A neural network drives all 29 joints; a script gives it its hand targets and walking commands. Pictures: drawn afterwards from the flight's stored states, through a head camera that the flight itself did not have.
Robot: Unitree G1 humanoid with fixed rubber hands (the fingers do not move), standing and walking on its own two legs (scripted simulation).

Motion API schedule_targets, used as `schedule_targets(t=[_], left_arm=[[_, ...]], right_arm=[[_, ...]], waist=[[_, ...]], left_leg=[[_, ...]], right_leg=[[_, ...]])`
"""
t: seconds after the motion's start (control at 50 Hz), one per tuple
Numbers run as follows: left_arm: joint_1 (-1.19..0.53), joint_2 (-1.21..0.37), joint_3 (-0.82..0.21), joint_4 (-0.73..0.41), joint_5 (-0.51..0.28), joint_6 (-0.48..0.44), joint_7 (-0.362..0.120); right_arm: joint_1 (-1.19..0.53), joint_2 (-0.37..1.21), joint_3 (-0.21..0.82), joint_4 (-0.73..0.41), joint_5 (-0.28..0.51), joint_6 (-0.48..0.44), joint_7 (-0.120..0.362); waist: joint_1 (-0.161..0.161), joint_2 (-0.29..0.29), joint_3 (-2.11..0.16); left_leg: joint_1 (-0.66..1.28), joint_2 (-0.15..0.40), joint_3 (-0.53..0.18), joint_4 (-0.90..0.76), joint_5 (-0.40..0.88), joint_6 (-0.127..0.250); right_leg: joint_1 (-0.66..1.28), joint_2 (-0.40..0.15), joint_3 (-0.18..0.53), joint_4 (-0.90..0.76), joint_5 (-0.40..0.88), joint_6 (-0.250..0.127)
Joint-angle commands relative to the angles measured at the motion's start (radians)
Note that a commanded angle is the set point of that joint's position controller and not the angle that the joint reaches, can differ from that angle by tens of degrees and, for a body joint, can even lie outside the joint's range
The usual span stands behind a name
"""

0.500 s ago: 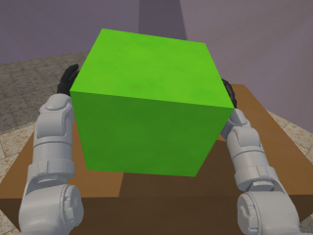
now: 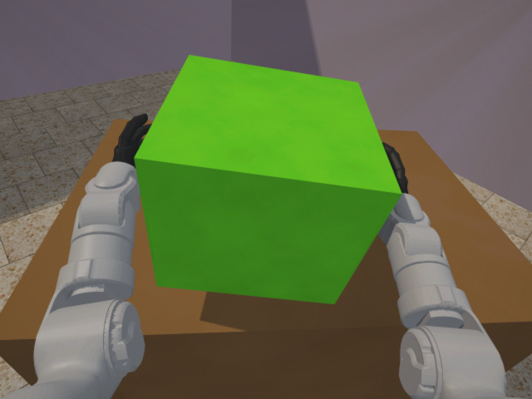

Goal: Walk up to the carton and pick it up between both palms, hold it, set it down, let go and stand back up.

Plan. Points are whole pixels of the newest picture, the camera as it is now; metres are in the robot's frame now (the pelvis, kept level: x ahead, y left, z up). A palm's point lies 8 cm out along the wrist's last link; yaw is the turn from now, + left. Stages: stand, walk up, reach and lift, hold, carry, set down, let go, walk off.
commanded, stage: set down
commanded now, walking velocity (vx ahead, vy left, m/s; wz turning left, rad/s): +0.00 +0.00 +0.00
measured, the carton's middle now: (261, 179) +0.46 -0.02 +0.14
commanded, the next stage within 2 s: none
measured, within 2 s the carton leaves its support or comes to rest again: rests again in 1.86 s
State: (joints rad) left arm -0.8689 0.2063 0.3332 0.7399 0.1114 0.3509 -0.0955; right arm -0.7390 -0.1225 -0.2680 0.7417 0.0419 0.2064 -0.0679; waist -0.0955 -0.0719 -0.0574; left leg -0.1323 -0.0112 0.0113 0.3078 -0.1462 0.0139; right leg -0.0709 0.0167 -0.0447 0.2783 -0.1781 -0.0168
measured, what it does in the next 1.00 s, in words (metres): stands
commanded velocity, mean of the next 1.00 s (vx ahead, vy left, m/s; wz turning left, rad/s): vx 0.00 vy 0.00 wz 0.00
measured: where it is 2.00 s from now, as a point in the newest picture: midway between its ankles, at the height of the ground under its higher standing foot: outside the picture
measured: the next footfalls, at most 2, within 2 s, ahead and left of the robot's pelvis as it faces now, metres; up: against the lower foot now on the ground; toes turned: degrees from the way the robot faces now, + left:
none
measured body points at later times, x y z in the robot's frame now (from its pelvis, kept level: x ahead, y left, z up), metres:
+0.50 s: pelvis +0.02 +0.00 +0.00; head +0.00 +0.03 +0.45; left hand +0.46 +0.17 +0.17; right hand +0.40 -0.22 +0.15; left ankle +0.01 +0.11 -0.75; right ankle -0.02 -0.10 -0.75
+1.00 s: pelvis +0.02 +0.01 +0.00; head +0.02 +0.03 +0.45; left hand +0.48 +0.17 +0.14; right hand +0.40 -0.23 +0.12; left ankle +0.01 +0.11 -0.75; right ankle -0.02 -0.10 -0.75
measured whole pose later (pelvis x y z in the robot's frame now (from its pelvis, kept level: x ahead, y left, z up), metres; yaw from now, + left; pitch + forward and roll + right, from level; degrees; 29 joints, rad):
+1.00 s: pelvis +0.02 +0.01 +0.00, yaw -1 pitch +4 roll +0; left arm -0.93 0.25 0.28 1.04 0.07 0.12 -0.11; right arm -0.67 -0.03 -0.40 0.71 -0.13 0.13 -0.05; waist -0.10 -0.05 -0.09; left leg -0.23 -0.01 0.02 0.34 -0.17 0.02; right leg -0.17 0.01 -0.03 0.30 -0.20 -0.01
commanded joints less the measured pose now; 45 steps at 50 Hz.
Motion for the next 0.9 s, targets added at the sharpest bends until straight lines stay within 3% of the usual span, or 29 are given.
schedule_targets(t=[0.0,0.42,0.54,0.74,0.88], left_arm=[[-0.679,-0.514,-0.305,-0.141,-0.084,-0.059,-0.136],[-0.685,-0.513,-0.303,-0.049,-0.083,-0.144,-0.154],[-0.699,-0.492,-0.278,0.018,-0.072,-0.166,-0.162],[-0.71,-0.486,-0.267,0.081,-0.069,-0.221,-0.156],[-0.737,-0.483,-0.271,0.129,-0.075,-0.259,-0.157]], right_arm=[[-0.92,0.443,0.287,-0.341,0.033,-0.116,0.122],[-0.858,0.491,0.289,-0.357,-0.028,-0.138,0.109],[-0.86,0.491,0.261,-0.35,-0.057,-0.141,0.111],[-0.827,0.494,0.229,-0.324,-0.105,-0.16,0.124],[-0.833,0.492,0.191,-0.321,-0.145,-0.179,0.131]], waist=[[-0.003,0.106,-0.509],[-0.013,0.105,-0.556],[-0.008,0.104,-0.539],[-0.005,0.124,-0.574],[-0.017,0.124,-0.612]], left_leg=[[0.261,-0.013,0.0,0.021,0.305,-0.063],[0.251,-0.012,-0.002,0.05,0.406,-0.072],[0.226,-0.008,0.003,0.043,0.373,-0.068],[0.252,0.004,0.0,0.062,0.427,-0.076],[0.237,0.008,0.001,0.07,0.423,-0.077]], right_leg=[[0.069,0.012,-0.023,0.006,0.399,0.076],[0.103,0.009,-0.005,0.039,0.532,0.088],[0.098,0.007,-0.002,0.04,0.51,0.089],[0.041,0.011,-0.009,0.042,0.49,0.083],[0.017,0.011,-0.014,0.048,0.486,0.081]])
